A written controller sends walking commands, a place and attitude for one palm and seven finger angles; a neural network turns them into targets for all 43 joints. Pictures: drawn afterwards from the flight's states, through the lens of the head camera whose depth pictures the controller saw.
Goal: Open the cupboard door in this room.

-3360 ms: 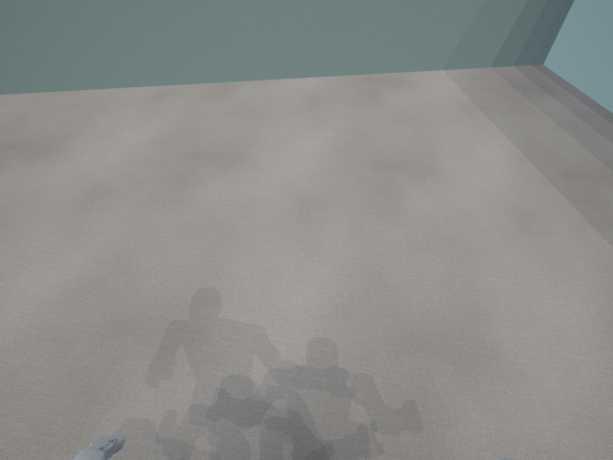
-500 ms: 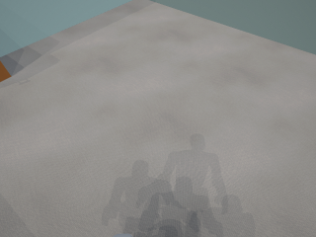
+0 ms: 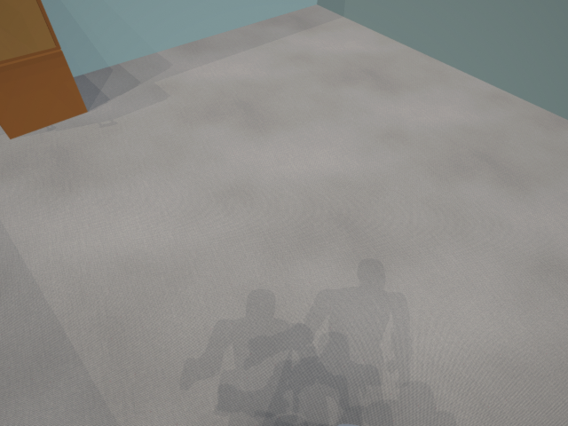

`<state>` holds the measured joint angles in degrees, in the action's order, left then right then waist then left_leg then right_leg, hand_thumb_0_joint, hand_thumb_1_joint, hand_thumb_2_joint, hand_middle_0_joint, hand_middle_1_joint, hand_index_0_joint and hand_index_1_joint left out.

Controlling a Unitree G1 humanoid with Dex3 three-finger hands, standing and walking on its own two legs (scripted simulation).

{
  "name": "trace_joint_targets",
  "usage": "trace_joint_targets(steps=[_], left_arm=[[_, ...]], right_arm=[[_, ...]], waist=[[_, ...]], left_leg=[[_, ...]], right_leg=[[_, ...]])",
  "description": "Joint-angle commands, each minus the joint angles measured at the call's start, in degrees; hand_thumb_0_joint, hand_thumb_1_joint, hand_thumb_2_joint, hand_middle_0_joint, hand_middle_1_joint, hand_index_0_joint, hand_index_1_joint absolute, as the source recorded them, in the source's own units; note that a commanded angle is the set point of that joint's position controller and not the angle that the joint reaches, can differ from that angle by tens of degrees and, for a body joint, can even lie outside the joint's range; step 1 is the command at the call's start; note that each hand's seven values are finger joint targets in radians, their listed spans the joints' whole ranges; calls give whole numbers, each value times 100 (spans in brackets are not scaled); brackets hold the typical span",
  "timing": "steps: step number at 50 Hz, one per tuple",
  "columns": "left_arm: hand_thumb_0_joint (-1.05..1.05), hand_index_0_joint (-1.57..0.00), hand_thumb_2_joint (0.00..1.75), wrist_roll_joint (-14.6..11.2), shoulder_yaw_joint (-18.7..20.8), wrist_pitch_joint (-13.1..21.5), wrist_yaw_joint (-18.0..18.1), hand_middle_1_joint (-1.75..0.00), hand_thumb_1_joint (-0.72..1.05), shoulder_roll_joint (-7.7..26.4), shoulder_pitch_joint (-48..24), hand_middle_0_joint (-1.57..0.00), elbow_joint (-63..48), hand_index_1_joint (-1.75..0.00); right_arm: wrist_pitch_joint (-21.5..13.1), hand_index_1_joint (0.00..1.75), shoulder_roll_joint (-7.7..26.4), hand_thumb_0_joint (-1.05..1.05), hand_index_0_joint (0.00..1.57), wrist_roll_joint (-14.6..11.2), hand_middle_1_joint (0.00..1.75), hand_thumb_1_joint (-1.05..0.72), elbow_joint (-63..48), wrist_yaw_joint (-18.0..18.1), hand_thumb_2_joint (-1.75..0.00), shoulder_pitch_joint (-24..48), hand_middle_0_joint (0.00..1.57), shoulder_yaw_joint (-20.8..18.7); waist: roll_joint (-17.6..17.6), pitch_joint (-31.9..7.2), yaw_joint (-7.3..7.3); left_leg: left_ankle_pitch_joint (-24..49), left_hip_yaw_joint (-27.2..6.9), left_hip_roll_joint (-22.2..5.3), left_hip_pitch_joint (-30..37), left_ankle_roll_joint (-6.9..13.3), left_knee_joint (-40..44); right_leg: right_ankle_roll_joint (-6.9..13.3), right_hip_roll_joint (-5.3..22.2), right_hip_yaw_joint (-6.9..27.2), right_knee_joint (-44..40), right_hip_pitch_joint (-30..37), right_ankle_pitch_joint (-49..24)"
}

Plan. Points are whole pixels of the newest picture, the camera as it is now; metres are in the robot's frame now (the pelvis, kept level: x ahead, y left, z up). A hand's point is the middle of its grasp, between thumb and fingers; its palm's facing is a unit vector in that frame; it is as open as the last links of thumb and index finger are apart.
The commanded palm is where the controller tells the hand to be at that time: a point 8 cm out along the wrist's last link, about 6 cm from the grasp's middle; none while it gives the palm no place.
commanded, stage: turn or walk to find it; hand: left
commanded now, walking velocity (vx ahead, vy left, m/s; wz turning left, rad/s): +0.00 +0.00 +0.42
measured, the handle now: out of the picture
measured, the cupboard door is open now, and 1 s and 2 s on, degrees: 0 0 0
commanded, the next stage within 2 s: stand and wait in 0.46 s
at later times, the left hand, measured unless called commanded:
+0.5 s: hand out of the picture +0.02 +0.14 -0.15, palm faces +0.24 -0.93 -0.28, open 7.4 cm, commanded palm none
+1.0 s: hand out of the picture -0.11 +0.15 -0.18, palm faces +0.39 -0.89 -0.22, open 7.4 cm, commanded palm none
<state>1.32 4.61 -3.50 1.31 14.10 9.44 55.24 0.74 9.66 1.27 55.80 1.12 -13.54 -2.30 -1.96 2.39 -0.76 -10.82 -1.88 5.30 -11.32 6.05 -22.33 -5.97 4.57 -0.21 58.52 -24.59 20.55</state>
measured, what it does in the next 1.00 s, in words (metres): steps on the spot, turning left: right foot, then left foot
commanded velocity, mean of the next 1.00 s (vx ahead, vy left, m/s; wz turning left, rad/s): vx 0.00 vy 0.00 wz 0.29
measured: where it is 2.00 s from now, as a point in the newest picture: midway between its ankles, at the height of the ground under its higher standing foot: outside the picture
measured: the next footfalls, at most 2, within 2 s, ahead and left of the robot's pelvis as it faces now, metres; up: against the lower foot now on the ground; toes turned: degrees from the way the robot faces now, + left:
right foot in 0.28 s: +0.01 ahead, -0.15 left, +0.00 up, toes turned +6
left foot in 0.74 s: -0.05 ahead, +0.09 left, +0.00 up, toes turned +19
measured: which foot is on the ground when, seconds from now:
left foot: down 0.00-0.30, up 0.32-0.72, down 0.74-1.00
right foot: up 0.00-0.26, down 0.28-0.76, up 0.78-1.00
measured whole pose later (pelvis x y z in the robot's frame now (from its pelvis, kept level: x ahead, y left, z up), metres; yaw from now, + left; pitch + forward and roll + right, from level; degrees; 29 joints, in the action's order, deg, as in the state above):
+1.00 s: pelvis -0.06 -0.03 -0.01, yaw +19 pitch -2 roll +0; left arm 0.8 2.5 -2.6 1.3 11.1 15.4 60.9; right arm 0.7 8.7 1.2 58.2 1.4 -7.3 -1.2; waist -0.9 3.0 1.8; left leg -13.6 0.6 0.9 -11.0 1.2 -26.6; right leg -3.0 4.6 -3.2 46.9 -17.4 27.8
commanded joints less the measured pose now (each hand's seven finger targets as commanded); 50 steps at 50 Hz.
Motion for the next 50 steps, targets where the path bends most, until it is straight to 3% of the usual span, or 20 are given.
trace_joint_targets(steps=[1, 7, 12, 13, 14, 15, 16, 17, 18, 20, 25, 32, 33, 36, 37, 38, 39, 41, 47, 50], left_arm=[[0, -20, 90, -44, 26, 117, 20, -30, 90, 358, -255, -20, -539, -30], [0, -20, 90, -80, -33, 157, 48, -30, 90, 263, -280, -20, -637, -30], [0, -20, 90, -112, -16, 233, 100, -30, 90, 339, 221, -20, -573, -30], [0, -20, 90, -107, 10, 279, 122, -30, 90, 448, 381, -20, -547, -30], [0, -20, 90, -49, 71, 328, 156, -30, 90, 791, 491, -20, -524, -30], [0, -20, 90, 2, 122, 331, 156, -30, 90, 1106, 463, -20, -608, -30], [0, -20, 90, -35, 68, 303, 147, -30, 90, 1058, 341, -20, -697, -30], [0, -20, 90, -55, 79, 333, 179, -30, 90, 765, -9, -20, -738, -30], [0, -20, 90, -58, 28, 342, 151, -30, 90, 642, -218, -20, -776, -30], [0, -20, 90, -68, -55, 410, 101, -30, 90, 469, -200, -20, -734, -30], [0, -20, 90, -15, -39, 450, 101, -30, 90, 522, 441, -20, -496, -30], [0, -20, 90, 62, -36, 419, 80, -30, 90, 682, 1093, -20, -34, -30], [0, -20, 90, 56, -37, 414, 86, -30, 90, 715, 1072, -20, 10, -30], [0, -20, 90, -50, -105, 376, 89, -30, 90, 542, 869, -20, 114, -30], [0, -20, 90, -77, -149, 351, 72, -30, 90, 315, 1002, -20, 100, -30], [0, -20, 90, -104, -232, 327, 78, -30, 90, 11, 1140, -20, 91, -30], [0, -20, 90, -65, -238, 289, 101, -30, 90, 56, 1003, -20, 125, -30], [0, -20, 90, -60, -214, 196, 77, -30, 90, 148, 760, -20, 228, -30], [0, -20, 90, -71, -165, 201, 1, -30, 90, 75, 607, -20, 233, -30], [0, -20, 90, -71, -133, 214, 25, -30, 90, -2, 673, -20, 152, -30]], right_arm=[[-46, 30, 1201, 0, 20, 11, 30, -90, -271, 67, -90, -397, 20, -340], [7, 30, 1218, 0, 20, 31, 30, -90, -240, 45, -90, -419, 20, -358], [42, 30, 1178, 0, 20, -15, 30, -90, -269, -15, -90, -227, 20, -372], [40, 30, 1057, 0, 20, -48, 30, -90, -292, -37, -90, -241, 20, -354], [28, 30, 798, 0, 20, -97, 30, -90, -335, -72, -90, -325, 20, -324], [35, 30, 689, 0, 20, -63, 30, -90, -493, -56, -90, -297, 20, -328], [101, 30, 941, 0, 20, 14, 30, -90, -452, -57, -90, -256, 20, -417], [195, 30, 951, 0, 20, 33, 30, -90, -371, -82, -90, -282, 20, -423], [237, 30, 885, 0, 20, 28, 30, -90, -234, -116, -90, -355, 20, -429], [255, 30, 775, 0, 20, 13, 30, -90, -133, -168, -90, -480, 20, -399], [269, 30, 713, 0, 20, 10, 30, -90, -201, -158, -90, -51, 20, -333], [143, 30, 494, 0, 20, -82, 30, -90, -223, -103, -90, 551, 20, -133], [120, 30, 479, 0, 20, -90, 30, -90, -170, -87, -90, 450, 20, -117], [-8, 30, 654, 0, 20, -84, 30, -90, 101, -54, -90, -41, 20, -104], [-85, 30, 995, 0, 20, -60, 30, -90, 118, -40, -90, -184, 20, -158], [-102, 30, 1270, 0, 20, -43, 30, -90, 127, -8, -90, -165, 20, -190], [-46, 30, 1263, 0, 20, -26, 30, -90, 130, 1, -90, -54, 20, -183], [-69, 30, 1054, 0, 20, -26, 30, -90, 157, 98, -90, 221, 20, -96], [-29, 30, 1154, 0, 20, -25, 30, -90, 76, 90, -90, 288, 20, -171], [-2, 30, 1148, 0, 20, 3, 30, -90, 17, 55, -90, 288, 20, -246]], waist=[[780, -334, -167], [814, -472, -149], [827, -540, 114], [540, -630, 176], [-449, -704, 188], [-1420, -418, 220], [-803, -363, 189], [-908, -162, -7], [-529, 60, -129], [-386, 198, -198], [-592, 178, 54], [-986, -171, 363], [-981, -250, 296], [-591, -442, -1], [445, -728, 1], [1472, -679, 56], [1336, -432, 11], [1649, -99, 37], [955, -60, -1], [988, -195, 25]], left_leg=[[1783, -2004, -1806, 758, 443, 514], [1789, -2338, -1704, 371, 479, 375], [1362, -2223, -1277, -446, 113, 63], [876, -2038, -1079, -876, -117, -206], [-311, -1320, -591, -1743, -455, -1002], [-1889, -309, 65, -2374, -754, -2259], [-2060, -420, -120, -2057, -740, -3324], [-1811, -523, -305, -2082, -757, -3823], [-1442, -404, -375, -2012, -799, -4244], [-972, -202, -484, -2063, -894, -4618], [-965, -74, -677, -2088, -1037, -4306], [-1468, 451, -586, -1045, -931, -1981], [-1269, 506, -566, -786, -910, -1626], [460, 458, -713, 666, -791, 79], [1682, -281, -1451, 1327, -578, 135], [2986, -1098, -2359, 1345, -51, 116], [2636, -988, -2503, 730, 280, 316], [2915, -934, -2225, 358, 357, 454], [2619, -969, -1968, 353, 384, 336], [2183, -1086, -1866, 247, 354, 315]], right_leg=[[39, -22, 128, -469, -500, 328], [219, -274, 137, -1366, 208, 468], [341, -375, 65, -3130, 1537, -542], [403, -130, 240, -3836, 2189, -927], [714, 895, 1197, -4251, 2891, -812], [1354, 2118, 2304, -4430, 2578, -1239], [1628, 2240, 2014, -4430, 1742, -1314], [1568, 1885, 1638, -4538, 1461, -1220], [1431, 1515, 1237, -4459, 1253, -1257], [1249, 1152, 510, -4231, 1265, -1855], [1338, 1238, 388, -4122, 1564, -2291], [1436, 1197, 272, -3543, 2024, -4157], [1398, 1171, 232, -3450, 1976, -4143], [895, 759, -81, -2893, 1322, -3012], [626, 381, -340, -2349, 785, -1819], [398, 100, -548, -1979, 315, 387], [397, 48, -429, -1397, 488, 1245], [340, 144, -190, -817, 394, 1075], [252, 35, -251, -1022, 286, 788], [254, -63, -322, -1491, 505, 587]])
